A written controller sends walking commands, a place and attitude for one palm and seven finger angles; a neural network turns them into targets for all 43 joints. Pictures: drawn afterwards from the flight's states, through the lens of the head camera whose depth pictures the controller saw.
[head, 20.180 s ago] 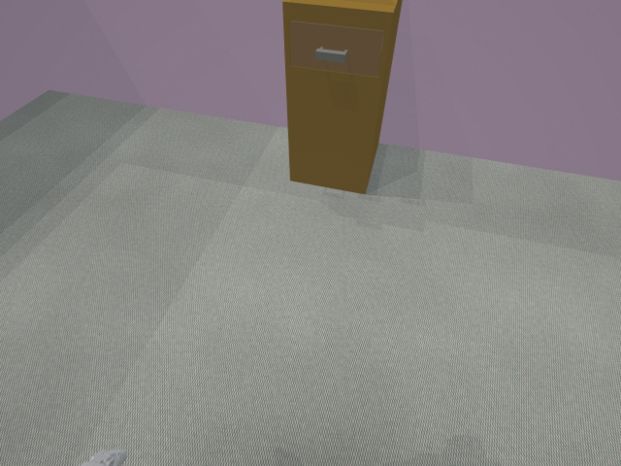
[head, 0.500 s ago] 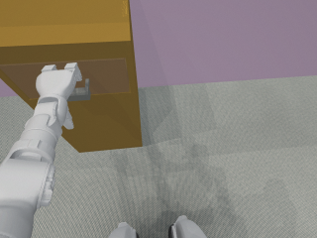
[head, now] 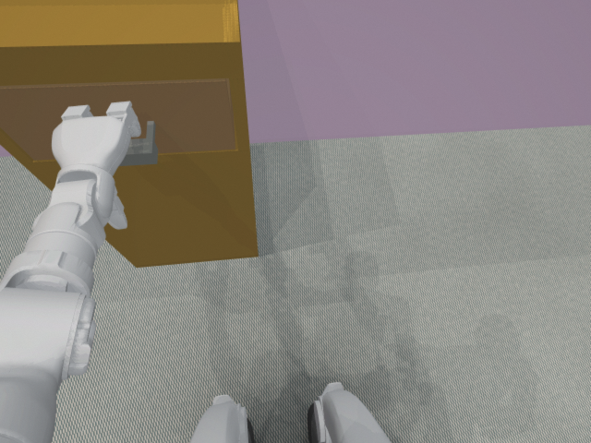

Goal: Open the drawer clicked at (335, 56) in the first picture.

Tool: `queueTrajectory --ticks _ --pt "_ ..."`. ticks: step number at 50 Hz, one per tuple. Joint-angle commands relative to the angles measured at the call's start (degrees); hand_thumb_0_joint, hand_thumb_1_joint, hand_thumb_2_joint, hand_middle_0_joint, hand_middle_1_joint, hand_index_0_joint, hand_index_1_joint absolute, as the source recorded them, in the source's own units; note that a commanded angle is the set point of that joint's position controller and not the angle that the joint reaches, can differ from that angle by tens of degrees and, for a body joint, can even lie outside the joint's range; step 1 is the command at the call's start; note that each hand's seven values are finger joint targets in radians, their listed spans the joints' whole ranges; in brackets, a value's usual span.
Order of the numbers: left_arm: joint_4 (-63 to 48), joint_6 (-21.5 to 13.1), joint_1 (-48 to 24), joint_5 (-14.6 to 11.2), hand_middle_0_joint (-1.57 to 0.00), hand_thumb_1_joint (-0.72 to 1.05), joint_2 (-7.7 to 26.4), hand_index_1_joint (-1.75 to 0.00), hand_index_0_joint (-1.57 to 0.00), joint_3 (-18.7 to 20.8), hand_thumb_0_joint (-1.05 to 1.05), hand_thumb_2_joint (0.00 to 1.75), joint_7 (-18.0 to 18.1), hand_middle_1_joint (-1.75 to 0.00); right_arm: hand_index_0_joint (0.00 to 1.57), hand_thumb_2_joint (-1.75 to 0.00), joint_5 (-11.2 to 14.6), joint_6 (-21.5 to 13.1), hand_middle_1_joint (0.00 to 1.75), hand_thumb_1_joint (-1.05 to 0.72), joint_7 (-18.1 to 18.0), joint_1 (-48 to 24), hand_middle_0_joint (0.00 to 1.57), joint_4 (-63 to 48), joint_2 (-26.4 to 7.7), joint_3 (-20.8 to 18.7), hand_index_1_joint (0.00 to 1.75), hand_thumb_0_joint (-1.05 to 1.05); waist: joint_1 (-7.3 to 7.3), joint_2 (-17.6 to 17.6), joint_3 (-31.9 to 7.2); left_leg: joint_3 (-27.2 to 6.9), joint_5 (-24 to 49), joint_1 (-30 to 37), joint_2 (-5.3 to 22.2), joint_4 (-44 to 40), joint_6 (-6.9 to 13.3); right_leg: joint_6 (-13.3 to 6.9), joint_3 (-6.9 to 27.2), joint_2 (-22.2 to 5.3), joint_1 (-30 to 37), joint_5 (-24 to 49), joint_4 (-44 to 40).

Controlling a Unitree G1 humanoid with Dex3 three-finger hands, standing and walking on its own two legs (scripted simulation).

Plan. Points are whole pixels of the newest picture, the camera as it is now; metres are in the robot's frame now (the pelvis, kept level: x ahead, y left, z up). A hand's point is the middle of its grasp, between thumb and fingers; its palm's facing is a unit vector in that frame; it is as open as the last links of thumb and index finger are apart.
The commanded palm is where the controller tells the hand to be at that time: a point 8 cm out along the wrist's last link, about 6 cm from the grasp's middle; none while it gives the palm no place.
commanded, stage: lower the fingers behind the handle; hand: left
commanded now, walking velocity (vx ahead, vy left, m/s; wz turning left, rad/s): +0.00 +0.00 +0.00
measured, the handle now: (119, 140) +0.57 +0.22 -0.02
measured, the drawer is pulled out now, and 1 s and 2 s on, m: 0.00 0.00 0.00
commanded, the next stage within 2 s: close the thumb around the handle in 0.88 s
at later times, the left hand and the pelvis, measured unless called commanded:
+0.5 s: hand (120, 177) +0.51 +0.22 -0.04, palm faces -0.06 -0.03 -1.00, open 13.8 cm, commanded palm +0.50 +0.21 +0.01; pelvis -0.01 +0.01 -0.02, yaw -1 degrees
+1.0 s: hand (122, 179) +0.51 +0.22 -0.04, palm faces -0.07 -0.01 -1.00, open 13.8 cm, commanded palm +0.50 +0.20 +0.01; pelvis -0.02 +0.00 -0.03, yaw +0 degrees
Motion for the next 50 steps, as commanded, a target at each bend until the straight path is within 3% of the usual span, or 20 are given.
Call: queueTrajectory --ticks 1,5,7,9,10,12,16,18,21,22,24,27,28,30,32,40,42,44,49,50 --pt "-9.96 -0.13 -22.35 -0.25 -0.30 -0.50 12.89 -1.20 -0.30 2.56 0.00 0.30 2.87 -1.20 0.20 -0.90 -0.12 -0.23 0.30 -0.90 -0.53 11.33 0.20 -1.27 -10.00 -3.54 0.30 0.00 -1.01 3.72 -27.58 -2.06 26.16 20.64 -1.96 -2.80 0.98 -1.08 -0.12 1.99 10.54 19.51 -4.15" --pt "-8.50 1.29 -23.00 0.08 -0.30 -0.50 13.39 -1.20 -0.30 2.27 0.00 0.30 3.66 -1.20 0.20 -0.90 -0.01 -0.09 0.30 -0.90 -0.43 11.55 0.20 -1.18 -10.36 -3.37 0.30 0.00 -1.49 3.57 -26.78 -2.13 24.17 18.56 -1.97 -2.19 0.99 -1.02 -0.31 1.99 9.10 17.84 -3.38" --pt "-9.92 1.49 -24.39 0.29 -0.30 -0.50 13.36 -1.20 -0.30 2.36 0.00 0.30 4.00 -1.20 0.20 -0.90 -0.14 -0.10 0.30 -0.90 -0.31 11.85 0.20 -1.09 -10.48 -3.59 0.30 0.00 -1.42 6.05 -29.29 -2.72 26.07 21.30 -1.71 -1.85 0.65 -1.15 -0.58 1.96 7.69 17.72 -2.79" --pt "-8.85 2.05 -22.33 -0.10 -0.30 -0.50 12.58 -1.20 -0.30 2.31 0.00 0.30 3.81 -1.20 0.20 -0.90 -0.19 -0.03 0.30 -0.90 -0.04 11.52 0.20 -1.20 -10.35 -3.49 0.30 0.00 -1.12 5.39 -29.28 -2.48 26.28 21.04 -1.76 -1.40 0.72 -1.18 -0.60 2.11 8.00 17.96 -2.71" --pt "-9.03 2.12 -22.51 -0.07 -0.30 -0.50 14.51 -1.20 -0.30 3.66 0.00 0.30 3.82 -1.20 0.20 -0.90 -0.20 0.03 0.30 -0.90 -0.17 11.63 0.20 -1.11 -10.55 -3.33 0.30 0.00 -1.04 4.04 -29.15 -2.56 26.24 20.03 -1.60 -1.27 0.82 -1.08 -0.57 2.01 8.61 18.43 -2.36" --pt "-10.81 1.45 -24.81 0.20 -0.30 -0.50 13.60 -1.20 -0.30 2.62 0.00 0.30 3.76 -1.20 0.20 -0.90 -0.23 -0.11 0.30 -0.90 -0.27 11.55 0.20 -1.37 -10.42 -3.39 0.30 0.00 -1.62 5.27 -30.36 -2.97 25.55 20.10 -1.56 -0.78 0.77 -1.09 -0.50 1.93 7.36 17.49 -1.88" --pt "-10.80 0.82 -26.16 0.58 -0.30 -0.50 14.30 -1.20 -0.30 3.07 0.00 0.30 4.35 -1.20 0.20 -0.90 -0.36 -0.54 0.30 -0.90 -0.35 10.88 0.20 -1.04 -10.30 -3.22 0.30 0.00 -2.01 5.66 -28.61 -3.08 23.35 18.21 -1.44 0.11 0.88 -1.18 -0.57 1.98 4.91 15.12 -1.01" --pt "-11.93 0.31 -24.57 0.74 -0.30 -0.50 16.37 -1.20 -0.30 4.82 0.00 0.30 4.84 -1.20 0.20 -0.90 -0.52 -0.74 0.30 -0.90 -0.31 11.10 0.20 -1.10 -10.59 -3.30 0.30 0.00 -0.86 6.92 -31.79 -3.24 24.42 19.10 -1.51 0.78 0.74 -1.30 -0.62 1.94 5.38 15.84 -0.06" --pt "-7.44 1.86 -23.69 0.49 -0.30 -0.50 13.90 -1.20 -0.30 3.01 0.00 0.30 4.87 -1.20 0.20 -0.90 -0.31 -0.75 0.30 -0.90 -0.04 10.93 0.20 -0.82 -10.49 -2.94 0.30 0.00 -2.02 4.54 -27.68 -3.34 22.50 15.99 -1.42 1.04 0.85 -1.23 -0.95 1.99 3.77 14.31 0.19" --pt "-8.30 1.84 -24.74 0.48 -0.30 -0.50 14.73 -1.20 -0.30 3.28 0.00 0.30 5.02 -1.20 0.20 -0.90 -0.29 -0.79 0.30 -0.90 -0.18 11.18 0.20 -0.96 -10.75 -3.03 0.30 0.00 -2.30 4.17 -28.56 -3.17 21.74 15.53 -1.42 1.38 1.03 -1.05 -0.75 1.93 4.02 14.30 0.23" --pt "-9.16 2.26 -24.13 0.60 -0.30 -0.50 15.27 -1.20 -0.30 3.51 0.00 0.30 4.93 -1.20 0.20 -0.90 -0.34 -0.69 0.30 -0.90 0.04 11.16 0.20 -1.17 -10.72 -2.97 0.30 0.00 -1.29 6.90 -31.24 -3.25 22.92 16.95 -1.55 1.60 0.74 -1.33 -0.90 1.95 4.16 14.82 0.95" --pt "-9.37 3.20 -26.05 0.15 -0.30 -0.50 14.32 -1.20 -0.30 2.46 0.00 0.30 4.49 -1.20 0.20 -0.90 -0.11 -0.61 0.30 -0.90 0.03 11.35 0.20 -1.26 -10.74 -2.89 0.30 0.00 -2.32 6.51 -30.04 -3.35 22.32 16.84 -1.36 1.59 0.87 -1.12 -0.94 1.94 3.47 14.25 0.54" --pt "-9.24 3.39 -24.73 0.02 -0.30 -0.50 16.11 -1.20 -0.30 3.87 0.00 0.30 4.26 -1.20 0.20 -0.90 -0.06 -0.48 0.30 -0.90 0.02 11.46 0.20 -1.32 -10.95 -2.81 0.30 0.00 -1.43 5.83 -31.20 -3.33 22.24 16.71 -1.54 1.49 0.89 -1.17 -0.91 1.94 4.82 14.43 0.61" --pt "-8.51 3.79 -24.90 0.01 -0.30 -0.50 14.70 -1.20 -0.30 2.36 0.00 0.30 3.56 -1.20 0.20 -0.90 0.18 -0.44 0.30 -0.90 -0.18 11.20 0.20 -1.59 -10.66 -2.68 0.30 0.00 -2.08 5.57 -29.90 -3.15 21.35 16.03 -1.59 1.38 1.03 -1.12 -0.79 1.99 4.55 14.21 0.22" --pt "-8.78 3.42 -24.53 -0.14 -0.30 -0.50 15.93 -1.20 -0.30 3.33 0.00 0.30 3.04 -1.20 0.20 -0.90 0.17 -0.49 0.30 -0.90 -0.38 11.22 0.20 -1.70 -10.86 -2.55 0.30 0.00 -1.60 5.71 -30.31 -3.50 21.41 16.49 -1.45 1.18 0.94 -1.11 -0.88 1.96 4.35 13.79 0.50" --pt "-11.04 1.15 -23.47 -0.28 -0.30 -0.50 12.84 -1.20 -0.30 2.08 0.00 0.30 3.03 -1.20 0.20 -0.90 0.09 -1.25 0.30 -0.90 -0.38 11.39 0.20 -1.69 -10.15 -2.94 0.30 0.00 -1.59 5.82 -29.59 -3.32 21.80 16.95 -1.31 1.39 0.94 -1.18 -0.83 2.00 3.96 13.99 0.17" --pt "-10.46 1.10 -24.69 -0.30 -0.30 -0.50 13.15 -1.20 -0.30 2.01 0.00 0.30 3.44 -1.20 0.20 -0.90 0.13 -1.30 0.30 -0.90 -0.41 11.46 0.20 -1.37 -10.27 -2.93 0.30 0.00 -2.40 4.69 -29.10 -3.38 20.56 15.84 -1.32 1.55 1.11 -1.07 -0.68 1.98 3.62 13.43 0.10" --pt "-10.14 1.35 -23.58 -0.12 -0.30 -0.50 14.95 -1.20 -0.30 3.35 0.00 0.30 3.80 -1.20 0.20 -0.90 0.02 -1.26 0.30 -0.90 -0.30 11.38 0.20 -1.34 -10.48 -2.84 0.30 0.00 -1.45 5.25 -30.01 -3.00 20.54 15.24 -1.62 1.72 1.14 -1.17 -0.46 1.97 4.69 13.98 0.33" --pt "-9.82 2.34 -25.54 0.02 -0.30 -0.50 14.32 -1.20 -0.30 2.33 0.00 0.30 4.27 -1.20 0.20 -0.90 0.14 -1.27 0.30 -0.90 -0.26 11.48 0.20 -1.21 -10.39 -2.74 0.30 0.00 -2.13 5.61 -29.20 -2.94 20.25 15.21 -1.62 1.48 1.16 -1.12 -0.58 1.97 4.51 13.76 0.06" --pt "-10.13 2.46 -24.81 -0.03 -0.30 -0.44 15.26 -1.21 -0.30 3.23 0.00 0.32 4.25 -1.21 0.20 -0.90 0.09 -1.20 0.30 -0.90 -0.26 11.56 0.20 -1.31 -10.49 -2.76 0.30 0.00 -1.57 5.57 -30.56 -2.85 20.95 15.33 -1.76 1.54 1.13 -1.14 -0.50 1.97 5.69 14.66 0.26"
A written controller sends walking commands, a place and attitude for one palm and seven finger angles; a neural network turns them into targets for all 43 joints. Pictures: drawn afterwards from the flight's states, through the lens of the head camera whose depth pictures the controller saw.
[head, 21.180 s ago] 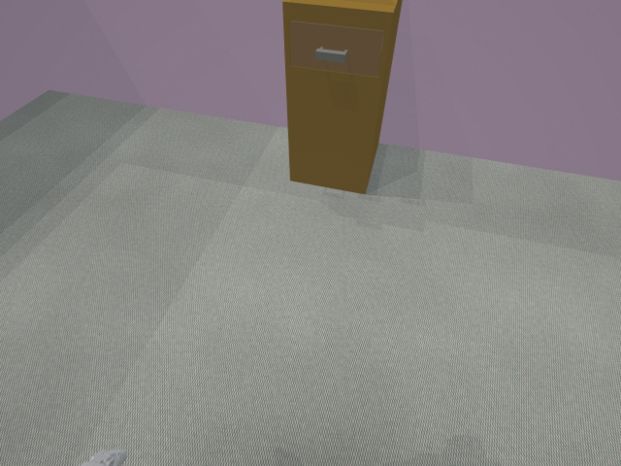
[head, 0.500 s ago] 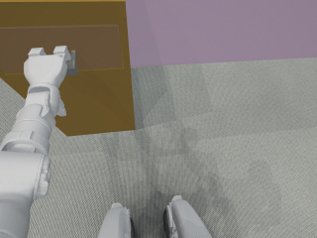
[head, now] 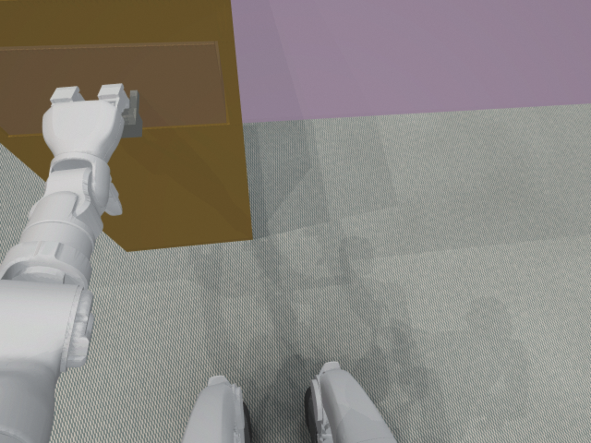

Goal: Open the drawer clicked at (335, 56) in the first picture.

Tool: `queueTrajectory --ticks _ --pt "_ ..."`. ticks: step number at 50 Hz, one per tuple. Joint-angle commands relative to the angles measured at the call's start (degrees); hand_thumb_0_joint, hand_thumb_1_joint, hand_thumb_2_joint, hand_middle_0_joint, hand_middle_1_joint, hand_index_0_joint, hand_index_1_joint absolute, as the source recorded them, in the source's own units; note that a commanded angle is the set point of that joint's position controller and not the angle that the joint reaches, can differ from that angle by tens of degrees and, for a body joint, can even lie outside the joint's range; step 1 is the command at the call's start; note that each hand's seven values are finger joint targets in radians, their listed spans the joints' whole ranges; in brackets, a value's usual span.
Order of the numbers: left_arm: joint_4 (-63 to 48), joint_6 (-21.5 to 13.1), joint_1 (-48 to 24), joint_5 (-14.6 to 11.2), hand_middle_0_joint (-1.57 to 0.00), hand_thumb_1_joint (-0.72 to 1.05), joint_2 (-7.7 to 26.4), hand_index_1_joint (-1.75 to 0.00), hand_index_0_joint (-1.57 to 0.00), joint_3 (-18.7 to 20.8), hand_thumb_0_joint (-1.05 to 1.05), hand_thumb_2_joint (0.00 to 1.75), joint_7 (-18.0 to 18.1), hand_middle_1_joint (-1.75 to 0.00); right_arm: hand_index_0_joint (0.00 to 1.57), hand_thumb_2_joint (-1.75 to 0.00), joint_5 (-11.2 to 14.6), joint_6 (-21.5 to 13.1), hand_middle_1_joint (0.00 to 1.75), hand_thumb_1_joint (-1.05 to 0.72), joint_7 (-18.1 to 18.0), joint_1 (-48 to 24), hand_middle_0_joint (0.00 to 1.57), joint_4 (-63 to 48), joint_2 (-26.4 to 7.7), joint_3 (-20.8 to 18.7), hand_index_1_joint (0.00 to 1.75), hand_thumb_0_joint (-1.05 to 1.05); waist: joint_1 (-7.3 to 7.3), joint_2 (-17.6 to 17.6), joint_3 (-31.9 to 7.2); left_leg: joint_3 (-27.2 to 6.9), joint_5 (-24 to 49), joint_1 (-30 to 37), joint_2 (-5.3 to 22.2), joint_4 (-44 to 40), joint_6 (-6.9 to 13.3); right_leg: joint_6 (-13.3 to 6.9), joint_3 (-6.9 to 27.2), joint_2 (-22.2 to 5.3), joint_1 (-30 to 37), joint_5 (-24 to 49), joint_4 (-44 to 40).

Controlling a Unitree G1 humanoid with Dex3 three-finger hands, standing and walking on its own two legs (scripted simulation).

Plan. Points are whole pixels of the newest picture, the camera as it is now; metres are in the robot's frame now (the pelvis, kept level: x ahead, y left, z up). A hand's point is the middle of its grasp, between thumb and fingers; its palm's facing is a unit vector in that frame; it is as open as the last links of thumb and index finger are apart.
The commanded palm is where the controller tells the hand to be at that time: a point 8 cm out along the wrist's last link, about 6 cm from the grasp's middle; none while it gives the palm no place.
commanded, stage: close the thumb around the handle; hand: left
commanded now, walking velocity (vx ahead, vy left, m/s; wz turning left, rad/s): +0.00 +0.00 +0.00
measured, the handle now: (99, 111) +0.58 +0.23 +0.00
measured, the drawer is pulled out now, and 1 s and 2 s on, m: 0.00 0.00 0.12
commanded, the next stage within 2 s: pull the drawer open in 0.68 s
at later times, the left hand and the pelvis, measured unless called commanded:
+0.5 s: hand (101, 152) +0.52 +0.22 -0.01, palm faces -0.06 -0.04 -1.00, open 7.2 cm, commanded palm +0.50 +0.22 +0.04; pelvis +0.01 +0.00 +0.00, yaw -1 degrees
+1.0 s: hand (102, 155) +0.52 +0.22 -0.01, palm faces -0.08 -0.03 -1.00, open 6.4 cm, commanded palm +0.49 +0.21 +0.04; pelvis +0.01 +0.01 +0.01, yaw -1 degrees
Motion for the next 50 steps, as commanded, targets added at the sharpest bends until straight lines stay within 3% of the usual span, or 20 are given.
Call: queueTrajectory --ticks 1,3,7,9,12,15,24,25,27,29,36,38,41,42,44,45,47,50 --pt "-10.35 0.85 -23.93 -0.80 -0.31 -0.39 13.66 -1.21 -0.31 2.79 0.00 0.35 2.03 -1.21 0.20 -0.90 0.02 -0.38 0.30 -0.90 -0.81 11.64 0.20 -1.17 -10.49 -3.76 0.30 0.00 -1.35 5.46 -31.17 -2.34 23.57 24.86 -1.78 -6.16 1.04 -1.07 0.09 1.81 13.49 16.74 -7.16" --pt "-10.16 0.94 -21.60 -0.89 -0.32 -0.28 13.75 -1.22 -0.32 3.18 0.00 0.40 1.72 -1.22 0.20 -0.90 0.04 -0.25 0.30 -0.90 -0.79 11.85 0.20 -1.27 -10.54 -3.82 0.30 0.00 -0.70 5.17 -31.53 -2.24 24.67 25.69 -1.82 -6.18 0.99 -1.04 0.04 1.90 14.20 17.78 -7.30" --pt "-9.75 0.71 -21.24 -1.13 -0.33 -0.05 13.52 -1.25 -0.33 2.71 0.00 0.49 1.08 -1.25 0.20 -0.90 0.21 -0.19 0.30 -0.90 -0.94 11.54 0.20 -1.41 -10.40 -3.62 0.30 0.00 -1.04 4.41 -29.57 -1.68 22.74 23.46 -1.98 -6.43 1.24 -0.88 0.40 1.78 15.20 17.70 -7.84" --pt "-10.87 0.16 -20.60 -1.03 -0.34 0.06 16.11 -1.26 -0.34 4.58 0.00 0.54 0.94 -1.26 0.20 -0.90 0.08 -0.09 0.30 -0.90 -0.99 11.50 0.20 -1.39 -10.57 -3.49 0.30 0.00 0.16 4.95 -30.75 -1.50 23.41 23.34 -2.10 -6.40 1.24 -0.99 0.64 1.74 16.68 18.81 -7.48" --pt "-10.30 -0.21 -20.04 -1.20 -0.35 0.23 13.45 -1.28 -0.35 2.92 0.00 0.61 0.92 -1.28 0.20 -0.90 0.17 -0.18 0.30 -0.90 -1.02 11.35 0.20 -1.43 -10.22 -3.63 0.30 0.00 -0.75 4.16 -29.02 -1.38 23.52 22.94 -1.97 -6.23 1.32 -0.82 0.58 1.73 15.80 19.07 -7.69" --pt "-11.00 -0.72 -17.73 -1.49 -0.36 0.40 16.12 -1.30 -0.36 5.29 0.00 0.68 1.04 -1.30 0.20 -0.90 0.05 0.02 0.30 -0.90 -0.86 11.22 0.20 -1.73 -10.39 -3.60 0.30 0.00 0.69 3.62 -30.74 -1.00 23.79 22.20 -2.20 -6.14 1.40 -0.90 0.90 1.73 18.42 20.48 -7.39" --pt "-11.87 -0.67 -16.61 -1.39 -0.40 0.90 17.07 -1.35 -0.40 6.26 0.00 0.90 2.07 -1.35 0.20 -0.90 0.06 0.64 0.30 -0.90 -0.69 10.58 0.20 -1.91 -10.68 -3.69 0.30 0.00 1.18 3.47 -30.60 -0.75 24.82 22.59 -2.10 -6.25 1.23 -0.77 0.89 1.67 18.66 21.39 -7.05" --pt "-12.21 -0.55 -15.66 -1.40 -0.40 0.90 17.73 -1.35 -0.40 6.95 0.00 0.90 2.15 -1.35 0.20 -0.90 -0.01 0.73 0.30 -0.90 -0.63 10.45 0.20 -2.02 -10.76 -3.67 0.30 0.00 1.84 4.12 -30.98 -0.71 25.40 23.05 -2.17 -6.49 1.11 -0.86 0.84 1.65 19.20 21.95 -6.97" --pt "-11.99 -0.35 -15.64 -1.45 -0.40 0.90 16.48 -1.35 -0.40 6.21 0.00 0.90 2.15 -1.35 0.20 -0.90 0.06 0.82 0.30 -0.90 -0.53 10.45 0.20 -1.98 -10.71 -3.79 0.30 0.00 1.53 4.47 -31.26 -1.06 26.24 24.17 -2.00 -6.48 0.96 -0.90 0.59 1.66 18.11 21.67 -6.83" --pt "-10.65 0.21 -15.78 -1.55 -0.40 0.90 16.37 -1.35 -0.40 5.88 0.00 0.90 2.32 -1.35 0.20 -0.90 0.17 0.97 0.30 -0.90 -0.55 10.24 0.20 -1.80 -10.92 -3.71 0.30 0.00 0.94 3.28 -28.58 -0.98 24.42 23.18 -1.92 -6.89 1.04 -0.80 0.47 1.73 17.23 20.07 -7.47" --pt "-10.42 0.88 -19.74 -1.23 -0.40 0.90 15.32 -1.35 -0.40 4.76 0.00 0.90 2.44 -1.35 0.20 -0.90 0.07 0.89 0.30 -0.90 -0.87 10.67 0.20 -1.38 -11.04 -3.87 0.30 0.00 0.02 3.99 -30.80 -1.96 25.79 25.85 -1.82 -6.73 0.86 -0.91 0.19 1.74 15.06 18.94 -7.07" --pt "-9.50 0.95 -20.71 -1.32 -0.40 0.90 14.40 -1.35 -0.40 3.65 0.00 0.90 2.34 -1.35 0.20 -0.90 0.13 0.77 0.30 -0.90 -0.96 10.82 0.20 -1.44 -10.91 -3.74 0.30 0.00 -0.81 3.60 -28.59 -1.95 24.42 24.70 -1.81 -6.80 0.99 -0.80 0.09 1.73 14.36 17.97 -7.48" --pt "-9.45 0.85 -18.75 -1.41 -0.40 0.90 15.21 -1.35 -0.40 4.68 0.00 0.90 1.89 -1.35 0.20 -0.90 0.18 0.86 0.30 -0.90 -0.91 10.59 0.20 -1.64 -10.98 -3.65 0.30 0.00 0.41 3.74 -29.68 -1.90 24.55 25.12 -1.83 -7.21 0.83 -0.93 0.06 1.69 15.27 17.95 -7.21" --pt "-9.63 0.83 -16.68 -1.42 -0.40 0.90 14.67 -1.35 -0.40 4.56 0.00 0.90 1.82 -1.35 0.20 -0.90 0.17 0.91 0.30 -0.90 -0.88 10.56 0.20 -2.03 -10.94 -3.73 0.30 0.00 1.09 4.49 -30.65 -1.73 25.15 25.77 -1.93 -7.28 0.78 -0.97 0.13 1.74 15.75 18.47 -7.23" --pt "-10.43 0.66 -16.05 -1.78 -0.40 0.90 12.09 -1.35 -0.40 2.91 0.00 0.90 1.50 -1.35 0.20 -0.90 0.33 0.84 0.30 -0.90 -0.72 10.25 0.20 -2.30 -10.55 -3.76 0.30 0.00 0.95 4.63 -29.38 -1.61 24.41 25.88 -1.83 -7.64 0.75 -1.02 -0.05 1.79 15.51 17.81 -7.73" --pt "-10.73 0.51 -14.21 -1.72 -0.40 0.90 13.54 -1.35 -0.40 4.34 0.00 0.90 1.54 -1.35 0.20 -0.90 0.32 0.90 0.30 -0.90 -0.75 10.40 0.20 -2.33 -10.71 -3.78 0.30 0.00 1.78 3.85 -30.14 -1.87 25.26 26.42 -1.68 -7.91 0.68 -1.08 -0.18 1.83 16.36 18.37 -7.46" --pt "-12.68 0.03 -12.30 -2.15 -0.40 0.90 10.51 -1.35 -0.40 2.95 0.00 0.90 1.34 -1.35 0.20 -0.90 0.36 0.79 0.30 -0.90 -0.52 10.11 0.20 -2.83 -10.29 -4.12 0.30 0.00 2.01 5.40 -31.79 -1.85 27.33 28.62 -1.46 -7.89 0.51 -1.09 -0.22 1.86 16.27 19.34 -7.49" --pt "-14.49 -0.30 -6.55 -2.75 -0.40 0.90 10.51 -1.35 -0.40 4.27 0.00 0.90 1.41 -1.35 0.20 -0.90 0.35 1.02 0.30 -0.90 -0.38 9.52 0.20 -3.07 -10.18 -4.29 0.30 0.00 3.60 3.78 -31.48 -1.13 28.77 28.88 -1.37 -8.62 0.57 -1.08 -0.02 1.92 19.32 21.68 -8.10"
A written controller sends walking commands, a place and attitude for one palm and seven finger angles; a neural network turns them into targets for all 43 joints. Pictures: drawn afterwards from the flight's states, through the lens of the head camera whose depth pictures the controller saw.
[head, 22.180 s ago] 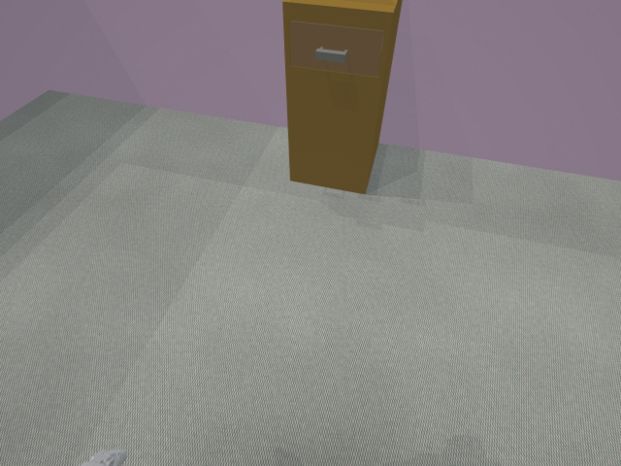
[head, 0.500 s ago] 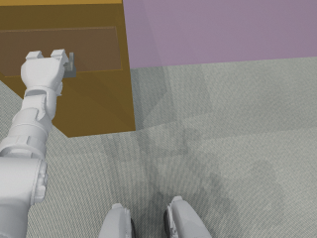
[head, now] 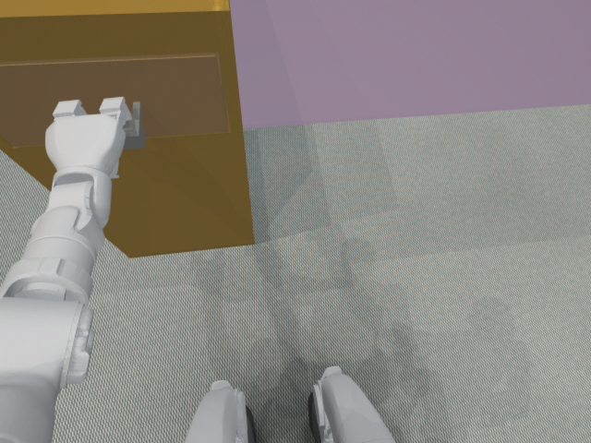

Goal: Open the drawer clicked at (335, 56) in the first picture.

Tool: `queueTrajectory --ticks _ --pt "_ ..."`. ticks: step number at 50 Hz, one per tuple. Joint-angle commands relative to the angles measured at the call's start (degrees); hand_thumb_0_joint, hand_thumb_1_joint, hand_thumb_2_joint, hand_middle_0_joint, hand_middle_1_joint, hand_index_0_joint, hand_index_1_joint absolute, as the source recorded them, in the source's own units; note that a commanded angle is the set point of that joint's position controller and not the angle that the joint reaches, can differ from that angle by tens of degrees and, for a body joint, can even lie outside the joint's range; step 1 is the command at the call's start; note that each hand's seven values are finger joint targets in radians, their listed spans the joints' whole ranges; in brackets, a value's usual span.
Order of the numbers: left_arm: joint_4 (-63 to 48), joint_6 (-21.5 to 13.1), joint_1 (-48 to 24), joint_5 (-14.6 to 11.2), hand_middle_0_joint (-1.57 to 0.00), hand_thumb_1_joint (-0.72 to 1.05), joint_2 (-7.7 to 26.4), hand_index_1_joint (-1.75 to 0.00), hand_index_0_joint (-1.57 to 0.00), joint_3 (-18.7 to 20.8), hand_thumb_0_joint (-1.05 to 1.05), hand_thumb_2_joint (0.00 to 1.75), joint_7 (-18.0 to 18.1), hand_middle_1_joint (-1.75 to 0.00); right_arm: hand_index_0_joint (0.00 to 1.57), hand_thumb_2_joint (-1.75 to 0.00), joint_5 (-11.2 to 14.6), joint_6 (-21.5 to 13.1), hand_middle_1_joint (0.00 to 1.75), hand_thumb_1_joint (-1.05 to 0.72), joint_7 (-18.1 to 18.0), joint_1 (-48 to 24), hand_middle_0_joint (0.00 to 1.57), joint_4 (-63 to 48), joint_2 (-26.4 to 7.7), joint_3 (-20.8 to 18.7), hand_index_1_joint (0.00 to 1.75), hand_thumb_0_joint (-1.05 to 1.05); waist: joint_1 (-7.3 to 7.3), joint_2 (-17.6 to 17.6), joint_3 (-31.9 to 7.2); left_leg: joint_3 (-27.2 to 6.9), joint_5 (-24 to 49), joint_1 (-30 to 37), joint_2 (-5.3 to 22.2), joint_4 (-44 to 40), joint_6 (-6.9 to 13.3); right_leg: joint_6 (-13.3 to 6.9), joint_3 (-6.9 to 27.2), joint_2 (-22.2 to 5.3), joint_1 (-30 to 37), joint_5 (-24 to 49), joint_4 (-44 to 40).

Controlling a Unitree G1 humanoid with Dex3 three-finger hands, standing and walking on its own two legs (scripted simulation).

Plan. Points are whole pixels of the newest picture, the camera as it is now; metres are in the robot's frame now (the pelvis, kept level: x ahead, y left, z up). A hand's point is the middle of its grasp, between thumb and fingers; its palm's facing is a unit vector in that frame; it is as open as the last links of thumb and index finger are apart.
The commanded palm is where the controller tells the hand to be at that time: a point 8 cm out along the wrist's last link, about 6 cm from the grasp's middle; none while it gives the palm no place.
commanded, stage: pull the drawer open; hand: left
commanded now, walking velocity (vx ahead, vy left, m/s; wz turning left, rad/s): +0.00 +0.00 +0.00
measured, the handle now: (103, 123) +0.57 +0.23 +0.00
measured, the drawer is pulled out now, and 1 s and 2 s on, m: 0.00 0.12 0.25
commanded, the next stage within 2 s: none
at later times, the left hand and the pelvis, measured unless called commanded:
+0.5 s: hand (104, 198) +0.46 +0.22 -0.02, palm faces -0.06 -0.06 -1.00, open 6.5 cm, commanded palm +0.41 +0.22 +0.03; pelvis +0.04 +0.00 +0.03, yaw +0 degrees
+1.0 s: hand (102, 242) +0.39 +0.22 -0.02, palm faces -0.05 -0.06 -1.00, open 6.5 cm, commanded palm +0.35 +0.22 +0.03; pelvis +0.04 +0.00 +0.03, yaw +0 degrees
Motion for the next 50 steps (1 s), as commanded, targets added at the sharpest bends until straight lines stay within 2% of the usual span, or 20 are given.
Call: queueTrajectory --ticks 1,2,3,4,8,10,15,16,18,20,21,24,28,32,35,37,40,41,45,50 --pt "-10.88 -0.72 -9.13 -2.03 -0.40 0.90 10.57 -1.35 -0.40 3.58 0.00 0.90 1.66 -1.35 0.20 -0.90 0.16 -0.29 0.30 -0.90 -0.45 9.85 0.20 -2.15 -9.93 -3.91 0.30 0.00 3.37 3.16 -32.11 -2.47 29.84 26.36 -1.59 -6.99 0.09 -1.75 -1.54 1.58 17.88 22.15 -6.33" --pt "-12.14 -0.86 -7.49 -1.86 -0.40 0.90 11.64 -1.35 -0.40 4.39 0.00 0.90 1.90 -1.35 0.20 -0.90 0.16 -0.16 0.30 -0.90 -0.50 9.82 0.20 -2.25 -10.10 -3.85 0.30 0.00 4.15 3.53 -31.93 -2.45 30.68 26.68 -1.48 -7.48 -0.02 -1.75 -1.53 1.50 18.66 22.84 -6.41" --pt "-11.93 -0.58 -4.83 -2.09 -0.40 0.90 9.29 -1.35 -0.40 3.21 0.00 0.90 2.00 -1.35 0.20 -0.90 0.27 -0.04 0.30 -0.90 -0.33 9.45 0.20 -2.58 -9.80 -4.01 0.30 0.00 4.22 2.97 -30.63 -2.06 30.68 26.68 -1.61 -7.90 0.07 -1.75 -1.56 1.59 19.23 23.18 -7.04" --pt "-13.46 -0.79 -4.89 -2.19 -0.40 0.90 9.18 -1.35 -0.40 3.29 0.00 0.90 2.28 -1.35 0.20 -0.90 0.31 -0.11 0.30 -0.90 -0.35 9.25 0.20 -2.44 -9.78 -4.22 0.30 0.00 3.95 2.28 -30.17 -1.93 30.37 26.76 -1.38 -8.20 0.12 -1.65 -1.51 1.54 19.61 23.42 -7.45" --pt "-15.97 -0.76 1.59 -2.24 -0.40 0.90 8.84 -1.35 -0.40 4.52 0.00 0.90 3.44 -1.35 0.20 -0.90 0.21 0.42 0.30 -0.90 -0.22 8.44 0.20 -2.48 -9.61 -4.47 0.30 0.00 5.73 0.50 -29.90 -1.17 32.94 26.83 -1.70 -9.02 0.21 -1.67 -1.06 1.29 23.43 27.25 -7.86" --pt "-15.70 -0.27 2.83 -1.94 -0.40 0.90 7.47 -1.35 -0.40 3.76 0.00 0.90 4.07 -1.35 0.20 -0.90 0.28 0.66 0.30 -0.90 -0.20 7.63 0.20 -2.39 -9.56 -4.60 0.30 0.00 5.28 -0.29 -26.63 -0.90 31.70 26.25 -1.66 -9.72 0.23 -1.67 -1.08 1.29 22.76 26.66 -8.59" --pt "-17.93 0.47 5.94 -1.38 -0.40 0.90 6.32 -1.35 -0.40 3.91 0.00 0.90 5.76 -1.35 0.20 -0.90 0.18 1.18 0.30 -0.90 -0.19 6.54 0.20 -2.69 -9.24 -4.92 0.30 0.00 6.26 0.00 -26.50 -0.51 34.60 28.15 -1.75 -10.34 0.01 -1.74 -0.90 1.09 24.20 28.88 -8.79" --pt "-19.97 0.48 5.65 -1.34 -0.40 0.90 6.92 -1.35 -0.40 4.48 0.00 0.90 6.01 -1.35 0.20 -0.90 0.13 1.34 0.30 -0.90 -0.20 5.97 0.20 -2.74 -9.26 -4.93 0.30 0.00 6.80 1.56 -27.40 -0.92 37.03 29.62 -1.63 -10.41 -0.19 -1.95 -0.88 0.98 24.18 29.44 -8.43" --pt "-20.73 1.13 10.13 -1.36 -0.40 0.90 4.83 -1.35 -0.40 3.89 0.00 0.90 6.43 -1.35 0.20 -0.90 0.16 1.59 0.30 -0.90 -0.06 5.87 0.20 -3.14 -8.76 -5.19 0.30 0.00 7.19 0.83 -28.34 -0.72 40.95 31.56 -1.47 -10.24 -0.22 -1.78 -0.84 0.96 25.38 32.25 -8.67" --pt "-22.81 1.80 12.91 -1.81 -0.40 0.90 3.02 -1.35 -0.40 3.02 0.00 0.90 6.53 -1.35 0.20 -0.90 0.34 1.71 0.30 -0.90 0.06 5.04 0.20 -4.14 -8.54 -5.24 0.30 0.00 7.17 -0.59 -27.90 -0.37 41.17 31.34 -1.62 -10.58 -0.11 -1.61 -0.54 0.86 27.41 34.23 -9.48" --pt "-23.78 1.86 12.20 -1.77 -0.40 0.90 3.74 -1.35 -0.40 3.65 0.00 0.90 6.61 -1.35 0.20 -0.90 0.27 1.77 0.30 -0.90 -0.08 4.73 0.20 -4.01 -8.65 -5.24 0.30 0.00 7.05 -1.06 -27.85 -0.87 41.85 31.30 -1.52 -10.71 -0.14 -1.69 -0.57 0.72 27.62 34.70 -9.24" --pt "-26.47 2.40 16.93 -1.77 -0.40 0.90 2.21 -1.35 -0.40 3.17 0.00 0.90 6.97 -1.35 0.20 -0.90 0.38 1.77 0.30 -0.90 -0.04 3.65 0.20 -5.00 -8.30 -5.29 0.30 0.00 7.76 -0.64 -27.40 -0.46 42.24 32.48 -1.54 -11.36 -0.18 -1.61 -0.49 0.69 28.64 35.01 -9.97" --pt "-28.64 3.40 19.06 -1.47 -0.40 0.90 -0.02 -1.35 -0.40 1.77 0.00 0.90 7.60 -1.35 0.20 -0.90 0.44 1.69 0.30 -0.90 -0.10 2.33 0.20 -5.49 -7.99 -5.23 0.30 0.00 7.43 0.08 -25.14 -0.80 43.05 34.13 -1.32 -11.85 -0.45 -1.66 -0.90 0.78 27.32 33.88 -10.39" --pt "-31.11 4.13 22.11 -1.25 -0.40 0.90 1.09 -1.35 -0.40 3.13 0.00 0.90 8.06 -1.35 0.20 -0.90 0.29 1.69 0.30 -0.90 -0.41 1.23 0.20 -6.07 -7.88 -5.10 0.30 0.00 8.09 -0.57 -26.02 -0.57 43.09 34.17 -1.58 -12.04 -0.39 -1.67 -0.51 0.59 29.51 35.63 -10.43" --pt "-31.95 4.78 24.87 -1.12 -0.40 0.90 -0.65 -1.35 -0.40 1.88 0.00 0.90 8.21 -1.35 0.20 -0.90 0.45 1.64 0.30 -0.90 -0.44 0.17 0.20 -6.67 -7.65 -4.90 0.30 0.00 8.35 -0.64 -24.36 -0.64 41.79 34.05 -1.73 -12.69 -0.57 -1.83 -0.84 0.74 29.39 34.20 -10.78" --pt "-33.97 4.93 24.53 -0.75 -0.40 0.90 -1.09 -1.35 -0.40 1.49 0.00 0.90 8.54 -1.35 0.20 -0.90 0.38 1.65 0.30 -0.90 -0.50 -0.36 0.20 -6.75 -7.45 -4.99 0.30 0.00 8.21 1.38 -24.80 -0.85 43.39 35.92 -1.46 -12.62 -0.77 -1.87 -0.92 0.65 28.40 33.86 -10.67" --pt "-34.58 5.38 28.38 -1.04 -0.40 0.90 -0.97 -1.35 -0.40 2.15 0.00 0.90 8.77 -1.35 0.20 -0.90 0.38 1.41 0.30 -0.90 -0.50 -1.02 0.20 -7.24 -7.43 -4.90 0.30 0.00 8.81 -1.36 -24.62 -0.50 41.62 34.72 -1.74 -12.91 -0.64 -1.88 -0.67 0.70 30.55 34.69 -11.05" --pt "-35.04 5.47 28.96 -1.17 -0.40 0.90 -0.43 -1.35 -0.40 2.74 0.00 0.90 8.78 -1.35 0.20 -0.90 0.25 1.30 0.30 -0.90 -0.60 -1.48 0.20 -7.22 -7.59 -4.74 0.30 0.00 8.92 -0.77 -24.49 -0.94 42.25 34.67 -1.71 -12.93 -0.70 -2.01 -0.76 0.64 30.32 34.67 -10.74" --pt "-36.56 5.52 32.28 -1.01 -0.40 0.90 -2.29 -1.35 -0.40 1.49 0.00 0.90 9.13 -1.35 0.20 -0.90 0.46 0.91 0.30 -0.90 -0.59 -2.56 0.20 -7.75 -7.20 -4.70 0.30 0.00 8.96 -0.84 -22.39 -0.54 39.67 34.70 -1.75 -13.62 -0.77 -2.02 -0.90 0.74 29.90 32.91 -11.39" --pt "-39.64 5.50 34.63 -0.59 -0.40 0.90 -3.91 -1.35 -0.40 0.34 0.00 0.90 9.83 -1.35 0.20 -0.90 0.40 0.22 0.30 -0.90 -0.50 -3.40 0.20 -8.23 -6.87 -4.76 0.30 0.00 9.09 -0.42 -22.86 -0.72 39.20 35.55 -1.70 -13.69 -0.88 -2.14 -1.02 0.76 29.61 31.82 -11.18"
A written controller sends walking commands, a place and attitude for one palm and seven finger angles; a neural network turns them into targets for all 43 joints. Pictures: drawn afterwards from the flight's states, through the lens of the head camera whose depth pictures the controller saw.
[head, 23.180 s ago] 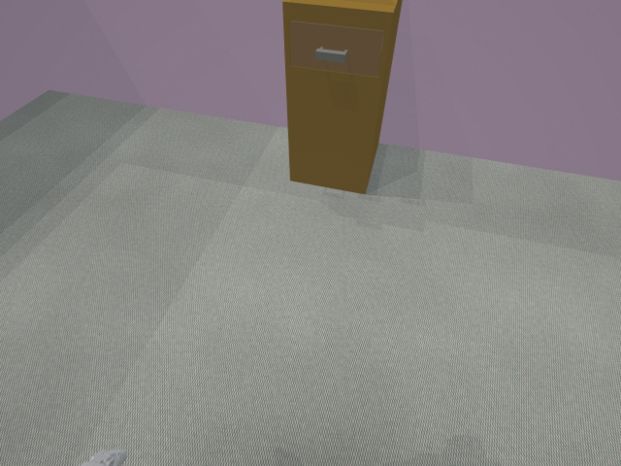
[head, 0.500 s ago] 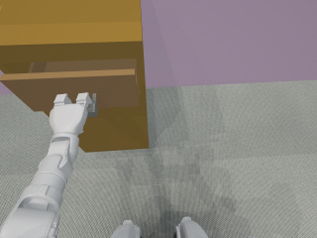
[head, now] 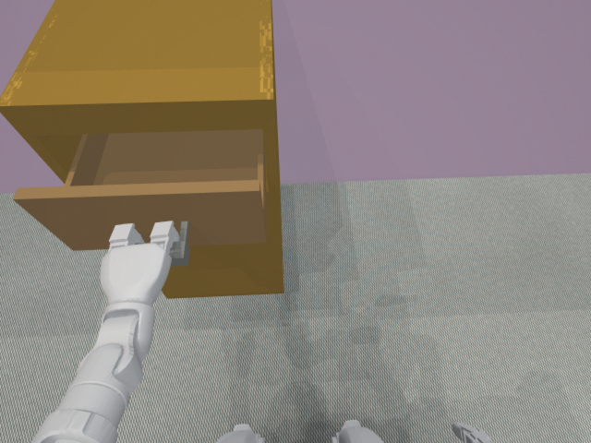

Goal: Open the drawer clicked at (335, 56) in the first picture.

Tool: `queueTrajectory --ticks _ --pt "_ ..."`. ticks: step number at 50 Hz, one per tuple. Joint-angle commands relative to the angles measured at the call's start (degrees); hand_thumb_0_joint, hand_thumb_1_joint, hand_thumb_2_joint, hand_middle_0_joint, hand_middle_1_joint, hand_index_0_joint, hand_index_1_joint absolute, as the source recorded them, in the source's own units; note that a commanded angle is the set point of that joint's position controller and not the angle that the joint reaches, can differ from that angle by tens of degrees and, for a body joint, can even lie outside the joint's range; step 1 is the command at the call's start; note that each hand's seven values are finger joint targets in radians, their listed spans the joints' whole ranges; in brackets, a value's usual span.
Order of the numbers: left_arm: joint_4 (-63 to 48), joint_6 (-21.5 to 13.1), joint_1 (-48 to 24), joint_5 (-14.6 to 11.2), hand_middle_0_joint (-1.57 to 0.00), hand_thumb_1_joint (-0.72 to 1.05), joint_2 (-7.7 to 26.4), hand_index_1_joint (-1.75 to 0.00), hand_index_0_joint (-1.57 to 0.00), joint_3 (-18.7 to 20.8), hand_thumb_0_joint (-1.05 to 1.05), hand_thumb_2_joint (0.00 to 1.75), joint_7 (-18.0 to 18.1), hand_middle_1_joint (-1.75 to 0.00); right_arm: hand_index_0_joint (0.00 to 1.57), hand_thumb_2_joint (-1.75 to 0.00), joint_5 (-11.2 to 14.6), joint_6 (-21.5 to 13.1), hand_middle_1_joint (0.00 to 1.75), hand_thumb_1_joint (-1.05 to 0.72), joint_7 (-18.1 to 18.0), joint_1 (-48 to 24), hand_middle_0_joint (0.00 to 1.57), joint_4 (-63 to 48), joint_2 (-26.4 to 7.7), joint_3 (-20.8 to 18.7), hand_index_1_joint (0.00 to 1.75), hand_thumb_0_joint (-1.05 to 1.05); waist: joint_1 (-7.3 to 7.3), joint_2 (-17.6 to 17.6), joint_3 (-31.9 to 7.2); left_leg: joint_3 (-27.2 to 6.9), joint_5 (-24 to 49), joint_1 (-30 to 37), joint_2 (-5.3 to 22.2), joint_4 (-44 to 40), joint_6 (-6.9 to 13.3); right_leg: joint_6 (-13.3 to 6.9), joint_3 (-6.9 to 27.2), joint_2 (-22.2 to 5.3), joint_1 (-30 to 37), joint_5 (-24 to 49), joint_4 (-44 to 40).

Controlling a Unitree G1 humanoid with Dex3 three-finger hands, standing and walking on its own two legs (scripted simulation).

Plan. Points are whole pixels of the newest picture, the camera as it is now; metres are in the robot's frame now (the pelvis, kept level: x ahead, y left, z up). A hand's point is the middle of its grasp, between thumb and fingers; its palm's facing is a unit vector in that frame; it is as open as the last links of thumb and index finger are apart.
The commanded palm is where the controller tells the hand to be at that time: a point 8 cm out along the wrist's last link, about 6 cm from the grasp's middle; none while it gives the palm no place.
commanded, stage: pull the drawer open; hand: left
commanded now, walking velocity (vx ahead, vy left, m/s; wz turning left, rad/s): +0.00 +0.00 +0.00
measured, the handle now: (153, 241) +0.41 +0.23 -0.04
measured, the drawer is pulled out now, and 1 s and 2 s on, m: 0.12 0.25 0.30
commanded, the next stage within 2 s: open the thumb to release the handle in 1.74 s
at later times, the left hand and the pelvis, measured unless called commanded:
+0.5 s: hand (146, 322) +0.29 +0.22 -0.05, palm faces -0.05 -0.04 -1.00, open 6.4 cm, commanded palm +0.25 +0.21 -0.01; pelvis -0.02 -0.01 +0.00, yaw +1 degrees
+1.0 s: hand (139, 372) +0.22 +0.21 -0.05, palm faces -0.04 -0.04 -1.00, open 6.4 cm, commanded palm +0.18 +0.21 -0.01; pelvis -0.02 -0.02 -0.01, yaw +1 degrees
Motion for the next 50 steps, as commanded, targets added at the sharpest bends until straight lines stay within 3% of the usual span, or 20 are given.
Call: queueTrajectory --ticks 1,3,7,12,13,16,19,21,23,25,29,36,39,43,47,50 --pt "-11.13 1.34 -1.03 -0.85 -0.40 0.90 8.56 -1.35 -0.40 4.94 0.00 0.90 3.49 -1.35 0.20 -0.90 0.08 -1.95 0.30 -0.90 -0.61 2.33 0.20 -5.33 -8.56 -3.09 0.30 0.00 2.90 0.48 -21.61 -2.23 40.01 17.46 -1.11 -3.72 -0.49 -2.17 -2.80 0.92 12.76 32.47 -2.81" --pt "-10.84 1.42 -2.28 -0.57 -0.40 0.90 7.83 -1.35 -0.40 3.86 0.00 0.90 3.73 -1.35 0.20 -0.90 0.11 -2.10 0.30 -0.90 -0.72 2.02 0.20 -5.20 -8.49 -2.99 0.30 0.00 2.25 0.13 -19.85 -2.07 36.13 16.22 -1.26 -3.94 -0.50 -2.10 -2.78 0.92 11.75 30.45 -3.01" --pt "-10.58 1.38 -2.39 -0.15 -0.40 0.90 9.69 -1.35 -0.40 5.36 0.00 0.90 4.18 -1.35 0.20 -0.90 0.06 -2.33 0.30 -0.90 -1.20 1.12 0.20 -5.14 -8.54 -2.81 0.30 0.00 3.01 -0.34 -19.88 -1.70 31.33 14.76 -1.80 -4.42 -0.39 -2.32 -2.52 0.91 12.16 27.60 -2.90" --pt "-12.04 1.24 -0.33 0.03 -0.40 0.90 7.74 -1.35 -0.40 3.86 0.00 0.90 4.51 -1.35 0.20 -0.90 0.26 -2.82 0.30 -0.90 -1.30 0.10 0.20 -5.82 -8.17 -2.82 0.30 0.00 3.33 0.84 -19.23 -2.02 30.62 15.45 -1.88 -4.58 -0.51 -2.51 -2.74 0.93 10.79 25.34 -2.87" --pt "-11.78 1.34 0.39 -0.16 -0.40 0.90 6.90 -1.35 -0.40 3.25 0.00 0.90 4.42 -1.35 0.20 -0.90 0.32 -2.96 0.30 -0.90 -1.27 0.15 0.20 -5.83 -8.10 -2.89 0.30 0.00 3.01 -0.47 -18.82 -1.89 30.37 15.45 -1.89 -4.41 -0.39 -2.48 -2.78 1.05 10.90 25.76 -3.03" --pt "-13.66 1.32 2.33 -0.35 -0.40 0.90 7.79 -1.35 -0.40 4.26 0.00 0.90 4.53 -1.35 0.20 -0.90 0.29 -3.34 0.30 -0.90 -1.28 -0.62 0.20 -6.42 -8.14 -2.74 0.30 0.00 3.61 -0.17 -19.81 -1.99 30.71 15.25 -2.04 -4.31 -0.39 -2.60 -2.56 0.97 11.91 26.44 -2.72" --pt "-14.98 1.16 5.17 -0.46 -0.40 0.90 6.17 -1.35 -0.40 2.93 0.00 0.90 4.67 -1.35 0.20 -0.90 0.41 -3.71 0.30 -0.90 -1.09 -1.21 0.20 -7.11 -7.82 -2.61 0.30 0.00 3.60 -0.66 -18.40 -1.74 28.87 15.00 -2.13 -4.54 -0.37 -2.48 -2.64 0.97 11.52 25.49 -3.10" --pt "-15.43 1.17 4.12 -0.40 -0.40 0.90 6.86 -1.35 -0.40 3.43 0.00 0.90 4.65 -1.35 0.20 -0.90 0.37 -3.95 0.30 -0.90 -1.24 -1.72 0.20 -7.06 -8.02 -2.52 0.30 0.00 3.38 -0.44 -17.47 -1.86 27.93 14.32 -2.21 -4.56 -0.34 -2.64 -2.52 0.89 11.32 25.24 -2.99" --pt "-15.91 0.97 8.05 -0.18 -0.40 0.90 8.07 -1.35 -0.40 5.08 0.00 0.90 4.97 -1.35 0.20 -0.90 0.27 -4.15 0.30 -0.90 -1.32 -2.06 0.20 -7.22 -7.73 -2.56 0.30 0.00 4.40 -0.94 -18.58 -1.48 28.01 14.52 -2.39 -4.26 -0.34 -2.56 -2.10 0.88 12.32 26.15 -2.75" --pt "-18.21 0.80 9.91 -0.18 -0.40 0.90 5.92 -1.35 -0.40 3.10 0.00 0.90 5.19 -1.35 0.20 -0.90 0.30 -4.46 0.30 -0.90 -1.03 -2.44 0.20 -7.76 -7.46 -2.57 0.30 0.00 4.06 -0.10 -17.73 -1.56 28.47 15.10 -2.35 -4.31 -0.40 -2.58 -2.31 0.83 11.82 26.15 -2.90" --pt "-20.48 0.87 11.54 -0.06 -0.40 0.90 5.53 -1.35 -0.40 2.79 0.00 0.90 5.74 -1.35 0.20 -0.90 0.12 -4.69 0.30 -0.90 -0.89 -3.45 0.20 -8.14 -7.44 -2.39 0.30 0.00 3.78 -0.77 -16.90 -1.72 27.52 14.80 -2.37 -3.90 -0.37 -2.50 -2.19 0.83 10.98 25.68 -2.66" --pt "-23.74 0.89 18.04 -0.16 -0.40 0.90 6.52 -1.35 -0.40 4.37 0.00 0.90 6.51 -1.35 0.20 -0.90 -0.06 -5.08 0.30 -0.90 -0.80 -5.07 0.20 -8.99 -7.35 -1.99 0.30 0.00 4.65 -0.54 -16.09 -1.96 26.70 14.24 -2.63 -3.56 -0.46 -2.77 -2.04 0.75 11.22 25.50 -2.03" --pt "-26.24 0.84 19.60 -0.14 -0.40 0.90 4.95 -1.35 -0.40 2.69 0.00 0.90 6.77 -1.35 0.20 -0.90 -0.27 -5.24 0.30 -0.90 -0.60 -5.60 0.20 -9.32 -7.07 -2.01 0.30 0.00 4.41 0.02 -16.16 -1.63 26.27 14.78 -2.73 -3.07 -0.41 -2.58 -1.92 0.60 10.91 25.85 -2.00" --pt "-26.98 0.92 22.97 -0.04 -0.40 0.90 5.93 -1.35 -0.40 4.11 0.00 0.90 7.17 -1.35 0.20 -0.90 -0.30 -5.26 0.30 -0.90 -0.73 -6.52 0.20 -9.63 -6.92 -1.78 0.30 0.00 4.81 -1.45 -15.26 -1.80 25.07 13.88 -2.84 -2.85 -0.53 -2.62 -1.69 0.61 10.85 25.65 -1.57" --pt "-30.49 0.82 27.29 -0.08 -0.40 0.90 4.79 -1.35 -0.40 2.93 0.00 0.90 7.36 -1.35 0.20 -0.90 -0.42 -5.30 0.30 -0.90 -0.33 -7.40 0.20 -10.66 -6.55 -1.52 0.30 0.00 5.44 0.17 -15.73 -1.93 26.74 15.03 -2.71 -2.55 -0.62 -2.73 -1.76 0.51 10.46 25.50 -0.99" --pt "-32.08 0.65 30.64 -0.53 -0.40 0.90 4.44 -1.35 -0.40 2.94 0.00 0.90 7.43 -1.35 0.20 -0.90 -0.47 -5.38 0.30 -0.90 -0.16 -8.01 0.20 -11.33 -6.43 -1.57 0.30 0.00 5.43 -1.51 -15.12 -1.74 25.26 13.96 -2.96 -2.09 -0.47 -2.66 -1.36 0.43 11.02 26.21 -1.07"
